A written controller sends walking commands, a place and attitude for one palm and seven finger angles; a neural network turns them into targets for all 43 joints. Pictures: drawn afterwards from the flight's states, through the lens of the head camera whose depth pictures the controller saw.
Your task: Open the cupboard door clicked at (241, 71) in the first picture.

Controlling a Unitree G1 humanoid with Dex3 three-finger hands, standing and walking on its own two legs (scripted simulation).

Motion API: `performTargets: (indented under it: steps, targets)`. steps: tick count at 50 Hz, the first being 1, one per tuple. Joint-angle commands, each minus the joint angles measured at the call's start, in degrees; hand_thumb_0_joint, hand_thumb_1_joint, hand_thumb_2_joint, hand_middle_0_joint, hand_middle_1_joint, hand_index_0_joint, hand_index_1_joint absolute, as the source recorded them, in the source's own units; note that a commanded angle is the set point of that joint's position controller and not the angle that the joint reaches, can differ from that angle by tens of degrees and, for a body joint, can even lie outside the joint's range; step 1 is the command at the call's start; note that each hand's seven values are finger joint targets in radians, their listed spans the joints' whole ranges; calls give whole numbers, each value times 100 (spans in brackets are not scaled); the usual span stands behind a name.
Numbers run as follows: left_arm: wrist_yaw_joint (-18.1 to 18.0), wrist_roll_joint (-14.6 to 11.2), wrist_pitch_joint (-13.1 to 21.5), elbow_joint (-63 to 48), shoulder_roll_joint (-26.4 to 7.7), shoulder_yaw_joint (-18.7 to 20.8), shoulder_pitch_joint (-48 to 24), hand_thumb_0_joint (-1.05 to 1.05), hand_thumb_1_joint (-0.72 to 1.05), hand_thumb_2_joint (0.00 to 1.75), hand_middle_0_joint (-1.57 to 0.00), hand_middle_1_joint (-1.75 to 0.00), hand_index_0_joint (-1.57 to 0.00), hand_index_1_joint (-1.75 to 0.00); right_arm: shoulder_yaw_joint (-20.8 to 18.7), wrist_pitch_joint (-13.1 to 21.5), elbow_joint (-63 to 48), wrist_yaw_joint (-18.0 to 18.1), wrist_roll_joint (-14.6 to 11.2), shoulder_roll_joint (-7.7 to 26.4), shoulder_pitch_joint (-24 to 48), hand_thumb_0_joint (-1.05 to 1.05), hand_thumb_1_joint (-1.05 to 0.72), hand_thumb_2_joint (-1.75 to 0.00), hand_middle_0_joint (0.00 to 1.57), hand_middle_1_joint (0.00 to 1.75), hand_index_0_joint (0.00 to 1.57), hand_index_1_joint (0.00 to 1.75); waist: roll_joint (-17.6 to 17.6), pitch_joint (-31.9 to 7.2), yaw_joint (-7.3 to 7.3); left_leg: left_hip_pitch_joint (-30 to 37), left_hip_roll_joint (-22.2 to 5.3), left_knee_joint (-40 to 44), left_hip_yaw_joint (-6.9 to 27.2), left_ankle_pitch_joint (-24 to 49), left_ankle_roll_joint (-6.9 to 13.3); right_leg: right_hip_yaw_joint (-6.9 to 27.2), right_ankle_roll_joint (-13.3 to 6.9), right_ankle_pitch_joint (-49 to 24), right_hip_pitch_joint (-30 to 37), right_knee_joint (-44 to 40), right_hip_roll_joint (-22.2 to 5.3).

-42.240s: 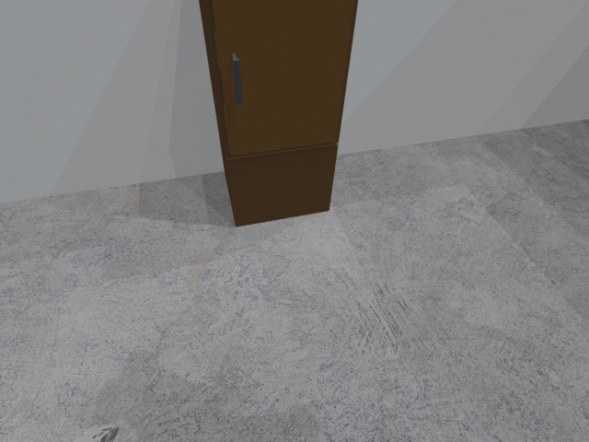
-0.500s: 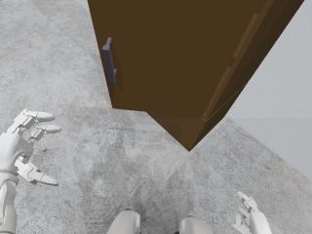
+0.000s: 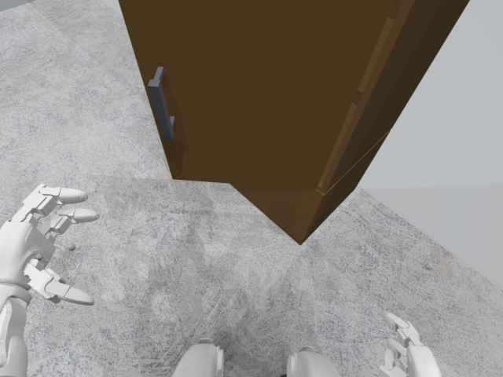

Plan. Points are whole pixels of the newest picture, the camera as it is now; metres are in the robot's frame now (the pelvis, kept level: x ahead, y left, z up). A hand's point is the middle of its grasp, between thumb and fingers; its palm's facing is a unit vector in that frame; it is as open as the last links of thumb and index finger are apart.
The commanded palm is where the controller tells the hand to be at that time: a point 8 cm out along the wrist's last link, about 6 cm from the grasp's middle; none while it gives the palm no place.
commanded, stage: move the hooked fingers beside the handle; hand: left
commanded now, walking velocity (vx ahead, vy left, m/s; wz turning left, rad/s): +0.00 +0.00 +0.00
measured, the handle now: (164, 105) +0.59 +0.21 +0.04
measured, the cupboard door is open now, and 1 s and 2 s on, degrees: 41 41 41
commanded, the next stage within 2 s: none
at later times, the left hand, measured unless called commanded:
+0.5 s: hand (92, 202) +0.36 +0.27 +0.05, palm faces -0.01 -1.00 -0.04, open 13.9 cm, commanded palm +0.34 +0.32 +0.04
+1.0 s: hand (101, 162) +0.44 +0.29 +0.04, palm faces +0.01 -1.00 -0.02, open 13.9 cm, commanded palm +0.42 +0.32 +0.04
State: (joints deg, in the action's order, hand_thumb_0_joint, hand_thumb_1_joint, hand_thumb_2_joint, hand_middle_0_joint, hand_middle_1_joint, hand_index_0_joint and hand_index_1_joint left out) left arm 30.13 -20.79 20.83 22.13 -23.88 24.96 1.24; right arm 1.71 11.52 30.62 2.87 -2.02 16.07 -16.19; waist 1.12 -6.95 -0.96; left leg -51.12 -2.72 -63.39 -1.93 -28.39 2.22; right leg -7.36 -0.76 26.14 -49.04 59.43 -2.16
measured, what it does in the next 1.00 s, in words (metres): stands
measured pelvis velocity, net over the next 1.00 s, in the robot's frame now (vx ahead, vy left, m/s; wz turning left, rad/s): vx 0.00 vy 0.01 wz -0.04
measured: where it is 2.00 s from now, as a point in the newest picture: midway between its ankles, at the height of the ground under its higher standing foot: outside the picture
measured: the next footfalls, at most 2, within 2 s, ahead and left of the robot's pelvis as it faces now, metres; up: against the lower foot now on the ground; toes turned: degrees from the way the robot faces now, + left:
none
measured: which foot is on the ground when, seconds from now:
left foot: down 0.00-1.00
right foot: down 0.00-1.00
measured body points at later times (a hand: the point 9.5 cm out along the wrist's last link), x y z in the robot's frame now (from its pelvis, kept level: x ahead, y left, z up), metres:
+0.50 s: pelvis +0.00 -0.01 -0.01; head +0.10 +0.01 +0.43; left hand +0.35 +0.33 +0.05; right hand +0.13 -0.28 -0.10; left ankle +0.02 +0.09 -0.66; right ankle +0.03 -0.12 -0.66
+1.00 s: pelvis +0.00 +0.01 -0.02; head +0.13 +0.04 +0.41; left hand +0.43 +0.34 +0.04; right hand +0.06 -0.27 -0.11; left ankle +0.02 +0.09 -0.66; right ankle +0.03 -0.12 -0.66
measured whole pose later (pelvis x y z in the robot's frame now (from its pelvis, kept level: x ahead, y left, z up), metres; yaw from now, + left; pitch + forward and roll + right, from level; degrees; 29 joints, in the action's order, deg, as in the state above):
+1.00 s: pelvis +0.00 +0.01 -0.02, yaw -2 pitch +22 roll -4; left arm 29.7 -12.1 22.5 55.7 -34.6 30.8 -34.7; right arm 2.2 3.9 34.2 2.4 -1.1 16.5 -19.1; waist 0.1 -6.8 -6.1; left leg -60.2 -3.9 -67.4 -2.9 -29.7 3.1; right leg -6.1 -0.1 26.1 -58.3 62.3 -1.2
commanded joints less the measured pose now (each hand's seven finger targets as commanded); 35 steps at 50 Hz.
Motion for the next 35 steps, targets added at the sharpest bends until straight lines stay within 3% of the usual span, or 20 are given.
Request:
performTargets:
  steps: [1, 5, 6, 7, 8, 9, 14, 18, 20, 21, 24, 27, 29, 31, 32, 33, 34, 35]
  targets:
    - [39, -219, 299, -797, -1311, 493, -826, 0, -50, 30, -30, -120, -30, -120, -383, 267, -701, 114, -38, 904, -15, 0, -90, -90, 20, 30, 20, 30, 213, -1388, -38, 977, 211, 997, 433, 1235, -100, 413, -61, -624, 733, -747, 312]
    - [96, -232, 310, -886, -1378, 521, -932, 0, -50, 30, -30, -120, -30, -120, -381, 281, -710, 132, -48, 891, -2, 0, -90, -90, 20, 30, 20, 30, 378, -1589, 8, 1001, 224, 919, 385, 1387, -81, 495, -76, -818, 897, -714, 287]
    - [83, -221, 303, -840, -1413, 535, -1030, 0, -50, 30, -30, -120, -30, -120, -379, 277, -702, 138, -40, 896, -4, 0, -90, -90, 20, 30, 20, 30, 276, -1543, -18, 937, 222, 901, 382, 1349, -75, 499, -63, -791, 872, -721, 287]
    - [71, -159, 327, -825, -1506, 511, -1349, 0, -50, 30, -30, -120, -30, -120, -371, 278, -650, 156, -47, 912, -8, 0, -90, -90, 20, 30, 20, 30, 418, -1508, -71, 894, 209, 859, 380, 1270, -71, 531, -63, -702, 778, -703, 281]
    - [62, -142, 355, -803, -1546, 482, -1746, 0, -50, 30, -30, -120, -30, -120, -351, 281, -589, 185, -16, 913, -44, 0, -90, -90, 20, 30, 20, 30, 322, -1436, -163, 826, 190, 776, 398, 1262, -55, 525, -74, -702, 675, -649, 306]
    - [65, -95, 363, -645, -1687, 587, -1885, 0, -50, 30, -30, -120, -30, -120, -352, 274, -534, 197, -24, 919, -55, 0, -90, -90, 20, 30, 20, 30, 472, -1474, -141, 788, 189, 755, 376, 1138, -67, 597, -69, -561, 646, -670, 288]
    - [141, -16, 412, -241, -1878, 576, -2725, 0, -50, 30, -30, -120, -30, -120, -318, 271, -408, 260, -36, 933, -95, 0, -90, -90, 20, 30, 20, 30, 581, -1761, -170, 783, 180, 659, 370, 1186, -53, 663, -83, -612, 682, -601, 271]
    - [248, 16, 228, 236, -2057, 681, -2806, 0, -50, 30, -30, -120, -30, -120, -335, 199, -389, 251, -42, 959, -209, 0, -90, -90, 20, 30, 20, 30, 422, -2102, -127, 698, 167, 565, 328, 1489, -31, 715, -65, -1007, 932, -534, 266]
    - [266, 58, 130, 529, -2262, 847, -2841, 0, -50, 30, -30, -120, -30, -120, -328, 124, -383, 216, -51, 968, -250, 0, -90, -90, 20, 30, 20, 30, 446, -2104, -66, 625, 166, 593, 314, 1577, -51, 708, -54, -1139, 1003, -518, 250]
    - [263, 95, 106, 572, -2203, 742, -2964, 0, -50, 30, -30, -120, -30, -120, -324, 98, -389, 204, -53, 965, -233, 0, -90, -90, 20, 30, 20, 30, 560, -2028, -87, 634, 165, 624, 312, 1553, -56, 682, -58, -1109, 913, -517, 248]
    - [214, 121, 67, 982, -2337, 899, -3082, 0, -50, 30, -30, -120, -30, -120, -335, 9, -370, 172, -45, 1004, -358, 0, -90, -90, 20, 30, 20, 30, 179, -2013, -137, 494, 144, 572, 288, 1596, -32, 687, -35, -1202, 930, -514, 290]
    - [158, 193, 194, 1047, -2293, 794, -3526, 0, -50, 30, -30, -120, -30, -120, -352, -42, -341, 135, -25, 1004, -408, 0, -90, -90, 20, 30, 20, 30, 416, -2022, -184, 500, 146, 558, 290, 1544, -37, 669, -37, -1119, 743, -471, 280]
    - [156, 251, 313, 1167, -2537, 940, -3791, 0, -50, 30, -30, -120, -30, -120, -370, -89, -258, 137, -12, 1043, -516, 0, -90, -90, 20, 30, 20, 30, 376, -2167, -212, 562, 122, 518, 307, 1638, -30, 679, -45, -1199, 747, -424, 313]
    - [163, 316, 380, 1180, -2437, 789, -3911, 0, -50, 30, -30, -120, -30, -120, -382, -138, -256, 113, -12, 1042, -560, 0, -90, -90, 20, 30, 20, 30, 577, -2223, -225, 717, 123, 568, 344, 1726, -41, 610, -63, -1212, 609, -386, 311]
    - [169, 330, 401, 1173, -2278, 627, -4129, 0, -50, 30, -30, -120, -30, -120, -391, -149, -222, 109, -9, 1035, -570, 0, -90, -90, 20, 30, 20, 30, 582, -2265, -300, 844, 116, 570, 367, 1729, -37, 583, -52, -1181, 479, -389, 317]
    - [180, 325, 436, 1149, -2342, 649, -4302, 0, -50, 30, -30, -120, -30, -120, -395, -162, -204, 117, 0, 1042, -605, 0, -90, -90, 20, 30, 20, 30, 761, -2303, -296, 930, 113, 557, 383, 1843, -45, 573, -85, -1220, 423, -359, 328]
    - [175, 369, 421, 1276, -2481, 770, -4271, 0, -50, 30, -30, -120, -30, -120, -402, -206, -154, 106, 8, 1071, -688, 0, -90, -90, 20, 30, 20, 30, 667, -2456, -276, 1048, 93, 581, 402, 1914, -54, 558, -71, -1253, 458, -376, 340]
    - [173, 388, 414, 1353, -2429, 690, -4334, 0, -50, 30, -30, -120, -30, -120, -406, -240, -135, 108, -3, 1074, -686, 0, -90, -90, 20, 30, 20, 30, 774, -2371, -306, 1101, 93, 604, 426, 1929, -67, 534, -75, -1228, 338, -384, 332]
